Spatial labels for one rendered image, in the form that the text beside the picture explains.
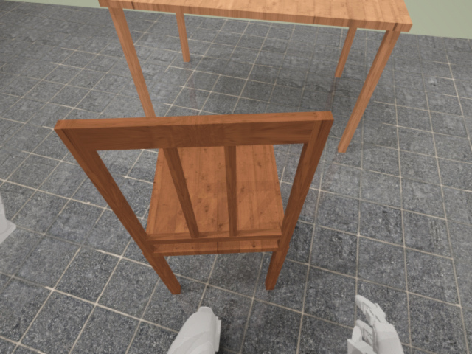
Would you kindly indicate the right robot hand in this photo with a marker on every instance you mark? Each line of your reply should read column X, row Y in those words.
column 382, row 338

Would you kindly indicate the left robot hand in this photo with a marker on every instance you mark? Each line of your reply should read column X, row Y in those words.
column 6, row 227

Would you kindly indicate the chair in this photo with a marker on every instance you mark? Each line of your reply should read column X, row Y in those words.
column 216, row 188

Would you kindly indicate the table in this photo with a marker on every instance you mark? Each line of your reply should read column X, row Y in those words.
column 389, row 15

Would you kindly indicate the left robot thigh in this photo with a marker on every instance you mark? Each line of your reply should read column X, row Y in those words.
column 200, row 334

